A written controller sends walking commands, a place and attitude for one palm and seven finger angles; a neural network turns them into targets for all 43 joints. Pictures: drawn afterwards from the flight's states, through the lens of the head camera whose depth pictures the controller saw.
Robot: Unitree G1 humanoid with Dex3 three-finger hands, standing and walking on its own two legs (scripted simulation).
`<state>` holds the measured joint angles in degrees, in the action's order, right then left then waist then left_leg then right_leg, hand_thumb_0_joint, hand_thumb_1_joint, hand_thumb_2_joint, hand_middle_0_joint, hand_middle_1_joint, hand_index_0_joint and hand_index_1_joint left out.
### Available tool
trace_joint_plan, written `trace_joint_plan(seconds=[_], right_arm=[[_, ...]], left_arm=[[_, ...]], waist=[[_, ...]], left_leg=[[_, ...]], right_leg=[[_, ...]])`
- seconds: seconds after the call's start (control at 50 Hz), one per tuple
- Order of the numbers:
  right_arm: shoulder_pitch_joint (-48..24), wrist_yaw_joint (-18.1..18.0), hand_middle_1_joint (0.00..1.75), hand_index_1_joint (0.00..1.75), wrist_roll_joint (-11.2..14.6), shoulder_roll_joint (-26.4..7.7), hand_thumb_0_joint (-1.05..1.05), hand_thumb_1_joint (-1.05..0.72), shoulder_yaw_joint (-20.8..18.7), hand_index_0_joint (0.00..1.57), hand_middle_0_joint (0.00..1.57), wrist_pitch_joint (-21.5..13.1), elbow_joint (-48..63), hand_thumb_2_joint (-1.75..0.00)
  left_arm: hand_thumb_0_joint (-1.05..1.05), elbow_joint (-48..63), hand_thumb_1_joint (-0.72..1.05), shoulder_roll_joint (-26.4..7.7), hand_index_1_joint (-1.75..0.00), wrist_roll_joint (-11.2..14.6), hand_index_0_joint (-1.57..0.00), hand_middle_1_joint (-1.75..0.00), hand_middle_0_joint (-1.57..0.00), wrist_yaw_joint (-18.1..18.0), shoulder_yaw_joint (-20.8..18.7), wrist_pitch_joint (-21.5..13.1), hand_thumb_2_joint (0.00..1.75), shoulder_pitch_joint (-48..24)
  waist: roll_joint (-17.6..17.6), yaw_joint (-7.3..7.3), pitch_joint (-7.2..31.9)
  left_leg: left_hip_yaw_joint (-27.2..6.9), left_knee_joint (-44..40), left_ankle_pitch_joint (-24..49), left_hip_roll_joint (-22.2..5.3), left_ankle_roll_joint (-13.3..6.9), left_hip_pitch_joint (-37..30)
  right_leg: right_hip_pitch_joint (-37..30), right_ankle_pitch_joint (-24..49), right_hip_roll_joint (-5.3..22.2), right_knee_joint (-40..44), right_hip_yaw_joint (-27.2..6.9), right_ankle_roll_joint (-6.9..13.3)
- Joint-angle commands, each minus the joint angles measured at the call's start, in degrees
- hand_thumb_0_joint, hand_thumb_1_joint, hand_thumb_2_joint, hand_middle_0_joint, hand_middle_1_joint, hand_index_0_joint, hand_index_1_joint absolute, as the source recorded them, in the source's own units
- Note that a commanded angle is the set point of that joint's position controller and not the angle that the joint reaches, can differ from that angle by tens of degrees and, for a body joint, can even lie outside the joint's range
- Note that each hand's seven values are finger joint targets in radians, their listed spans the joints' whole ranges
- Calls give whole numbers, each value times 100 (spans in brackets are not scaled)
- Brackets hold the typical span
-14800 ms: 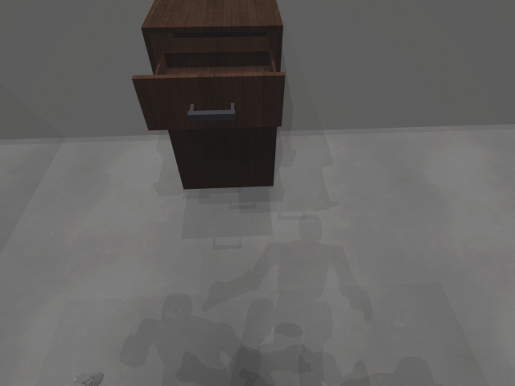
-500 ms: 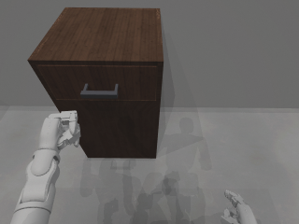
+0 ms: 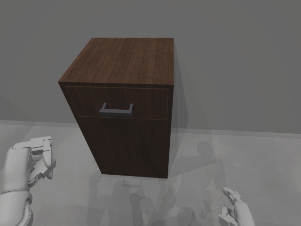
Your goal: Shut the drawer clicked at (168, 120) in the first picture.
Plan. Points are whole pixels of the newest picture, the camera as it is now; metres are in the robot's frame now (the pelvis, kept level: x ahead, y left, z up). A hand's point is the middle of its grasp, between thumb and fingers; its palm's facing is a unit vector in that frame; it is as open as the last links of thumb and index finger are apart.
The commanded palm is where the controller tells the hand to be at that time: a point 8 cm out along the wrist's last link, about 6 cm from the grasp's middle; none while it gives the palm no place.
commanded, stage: draw the hand back to the body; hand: left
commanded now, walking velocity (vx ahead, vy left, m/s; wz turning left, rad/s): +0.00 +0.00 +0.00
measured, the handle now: (116, 109) +0.58 +0.22 -0.07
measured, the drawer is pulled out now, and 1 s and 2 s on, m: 0.00 0.00 0.00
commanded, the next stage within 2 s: step back with the hand held close in 0.28 s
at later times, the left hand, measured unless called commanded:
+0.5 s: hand (36, 166) +0.18 +0.25 +0.16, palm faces +0.40 -0.82 -0.41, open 3.3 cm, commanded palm +0.12 +0.28 +0.17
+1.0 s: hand (12, 199) +0.12 +0.26 +0.16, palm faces +0.35 -0.79 -0.50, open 3.3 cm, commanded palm +0.06 +0.30 +0.17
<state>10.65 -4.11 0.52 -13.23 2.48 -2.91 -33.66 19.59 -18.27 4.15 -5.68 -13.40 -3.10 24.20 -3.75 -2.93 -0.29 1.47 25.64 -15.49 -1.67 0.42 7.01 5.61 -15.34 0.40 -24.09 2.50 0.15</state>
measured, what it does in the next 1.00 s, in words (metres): shifts its weight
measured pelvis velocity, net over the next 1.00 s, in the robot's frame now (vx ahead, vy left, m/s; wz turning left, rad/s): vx -0.07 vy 0.02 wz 0.00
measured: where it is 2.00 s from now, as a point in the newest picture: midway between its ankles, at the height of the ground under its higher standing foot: outside the picture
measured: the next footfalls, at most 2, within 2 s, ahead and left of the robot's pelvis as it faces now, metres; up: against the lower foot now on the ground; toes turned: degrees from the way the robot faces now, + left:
right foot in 1.36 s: -0.09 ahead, -0.10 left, +0.00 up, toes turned +8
right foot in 1.94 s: -0.26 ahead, -0.04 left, +0.00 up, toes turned -4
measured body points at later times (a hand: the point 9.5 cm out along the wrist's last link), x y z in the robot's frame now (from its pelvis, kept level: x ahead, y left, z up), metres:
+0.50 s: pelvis -0.01 +0.00 +0.00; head -0.02 -0.01 +0.45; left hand +0.15 +0.29 +0.19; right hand +0.18 -0.22 -0.08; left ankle -0.02 +0.12 -0.74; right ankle -0.02 -0.12 -0.74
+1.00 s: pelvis -0.07 +0.02 -0.01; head -0.05 +0.02 +0.44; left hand +0.10 +0.30 +0.18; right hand +0.11 -0.21 -0.09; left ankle -0.02 +0.12 -0.74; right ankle -0.02 -0.12 -0.74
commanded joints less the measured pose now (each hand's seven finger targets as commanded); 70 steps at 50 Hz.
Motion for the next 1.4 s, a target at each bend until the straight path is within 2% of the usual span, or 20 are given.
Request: trace_joint_plan(seconds=[0.0, 0.08, 0.18, 0.26, 0.38, 0.4, 0.42, 0.46, 0.5, 0.6, 0.7, 0.8, 0.92, 0.98, 1.08, 1.14, 1.2, 1.28, 1.32, 1.38], right_arm=[[-723, -38, 30, 30, -24, -509, 0, -90, -262, 20, 20, -492, 924, -90], [-745, -62, 30, 30, -15, -483, 0, -90, -310, 20, 20, -607, 906, -90], [-687, -117, 30, 30, -16, -519, 0, -90, -344, 20, 20, -606, 785, -90], [-715, -140, 30, 30, -41, -503, 0, -90, -330, 20, 20, -681, 822, -90], [-720, -137, 30, 30, -55, -469, 0, -90, -313, 20, 20, -804, 780, -90], [-644, -79, 30, 30, -83, -659, 0, -90, -363, 20, 20, -609, 916, -90], [-595, -63, 30, 30, -85, -556, 0, -90, -379, 20, 20, -481, 784, -90], [-568, -8, 30, 30, -91, -606, 0, -90, -427, 20, 20, -300, 861, -90], [-585, -13, 30, 30, -108, -613, 0, -90, -468, 20, 20, -199, 925, -90], [-612, -23, 30, 30, -66, -602, 0, -90, -554, 20, 20, 16, 1097, -90], [-570, -63, 30, 30, -40, -619, 0, -90, -597, 20, 20, 50, 1203, -90], [-525, -100, 30, 30, -35, -624, 0, -90, -612, 20, 20, -47, 1207, -90], [-468, -112, 30, 30, -18, -632, 0, -90, -616, 20, 20, -210, 1166, -90], [-417, -118, 30, 30, -52, -665, 0, -90, -636, 20, 20, -278, 1111, -90], [-321, -137, 30, 30, -81, -644, 0, -90, -627, 20, 20, -300, 945, -90], [-366, -172, 30, 30, -77, -661, 0, -90, -587, 20, 20, -315, 950, -90], [-510, -193, 30, 30, -46, -717, 0, -90, -588, 20, 20, -391, 1063, -90], [-551, -126, 30, 30, -115, -750, 0, -90, -669, 20, 20, -560, 1113, -90], [-390, -74, 30, 30, -147, -698, 0, -90, -660, 20, 20, -607, 982, -90], [-319, -7, 30, 30, -151, -604, 0, -90, -619, 20, 20, -623, 751, -90]], left_arm=[[0, 1807, 90, -1029, -160, 36, -140, -160, -140, -73, -792, -477, 90, -152], [0, 2031, 90, -1132, -160, 52, -140, -160, -140, -85, -1095, -559, 90, 414], [0, 1479, 90, -832, -160, 24, -140, -160, -140, -75, -835, -550, 90, 179], [0, 1808, 90, -941, -160, -17, -140, -160, -140, -122, -891, -642, 90, 16], [0, 1929, 90, -1070, -160, -28, -140, -160, -140, -164, -1039, -632, 90, 140], [0, 2296, 90, -1668, -160, -52, -140, -160, -140, -171, -1723, -874, 90, -400], [0, 1719, 90, -1282, -160, -80, -140, -160, -140, -127, -1469, -913, 90, 103], [0, 1695, 90, -954, -160, -95, -140, -160, -140, -78, -1151, -975, 90, 520], [0, 1815, 90, -1010, -160, -104, -140, -160, -140, -89, -1225, -1077, 90, 762], [0, 2063, 90, -1203, -160, -63, -140, -160, -140, -142, -1443, -1101, 90, 1229], [0, 2395, 90, -1298, -160, -58, -140, -160, -140, -198, -1513, -1128, 90, 1383], [0, 2430, 90, -1284, -160, -109, -140, -160, -140, -243, -1549, -1193, 90, 1403], [0, 2322, 90, -1198, -160, -173, -140, -160, -140, -300, -1527, -1319, 90, 1274], [0, 2454, 90, -1299, -160, -207, -140, -160, -140, -335, -1570, -1399, 90, 1088], [0, 2537, 90, -1318, -160, -176, -140, -160, -140, -448, -1420, -1483, 90, 892], [0, 2468, 90, -1273, -160, -183, -140, -160, -140, -494, -1425, -1518, 90, 956], [0, 2546, 90, -1289, -160, -287, -140, -160, -140, -452, -1583, -1570, 90, 1106], [0, 2477, 90, -1362, -160, -414, -140, -160, -140, -346, -1803, -1663, 90, 1228], [0, 2521, 90, -1313, -160, -314, -140, -160, -140, -290, -1770, -1746, 90, 1423], [0, 2841, 90, -1420, -160, -134, -140, -160, -140, -251, -1713, -1836, 90, 1350]], waist=[[19, -12, 462], [229, -98, 332], [421, 15, -182], [198, -49, 215], [36, -109, 243], [303, 193, -322], [541, 221, -253], [300, 267, -45], [20, 248, 264], [162, 213, 900], [-88, 209, 1066], [-98, 226, 892], [53, 311, 488], [364, 358, 374], [521, 442, 297], [16, 424, 247], [-784, 334, 417], [-879, 271, 388], [-571, 304, 400], [-31, 391, 1082]], left_leg=[[18, -312, 1422, 123, -192, -206], [35, -274, 1326, 112, -192, -153], [51, -344, 766, 88, -227, -93], [24, -349, 834, 105, -244, -212], [11, -330, 1122, 114, -190, -176], [-36, -160, 746, 30, -285, 337], [-84, -60, 732, 46, -265, 306], [-79, -115, 955, -22, -246, 290], [-104, -281, 1453, -69, -247, 297], [-163, -259, 2531, -173, -237, 316], [-235, -305, 2566, -257, -243, 590], [-386, -533, 1593, -400, -342, 1400], [-493, -618, -684, -375, -439, 2544], [-406, -227, -1098, -165, -365, 2353], [-226, 551, -765, 88, -156, 1131], [-676, -314, -1198, -225, -264, 1644], [-1496, -1580, -2104, -924, -634, 3180], [-1606, -1383, -2361, -1116, -882, 4117], [-1464, -1049, -1618, -964, -787, 3475], [-623, -84, 716, -420, -365, 1361]], right_leg=[[-50, 1456, -65, 376, -23, 63], [3, 1372, -96, 474, -41, 56], [388, 640, -68, 681, -85, 12], [159, 702, -17, 548, -97, 41], [2, 1102, -46, 494, -89, 71], [599, 1279, 266, 876, -663, 56], [613, 1231, 382, 920, -629, 74], [552, 1345, 384, 788, -536, 58], [281, 1733, 287, 493, -336, 15], [-91, 2511, 180, 53, -163, -74], [-141, 2410, 91, -254, -116, -128], [-292, 1870, 0, -615, -147, -163], [-294, 1058, 84, -576, -431, -124], [327, 87, 244, 78, -728, -40], [1960, -1421, 553, 924, -829, 133], [1489, -1369, 156, 414, -403, -44], [-282, 19, -429, -1329, -213, -177], [-924, 382, -591, -1838, -495, -167], [-459, 567, -512, -1254, -571, -80], [689, 1782, -58, -411, -924, -2]])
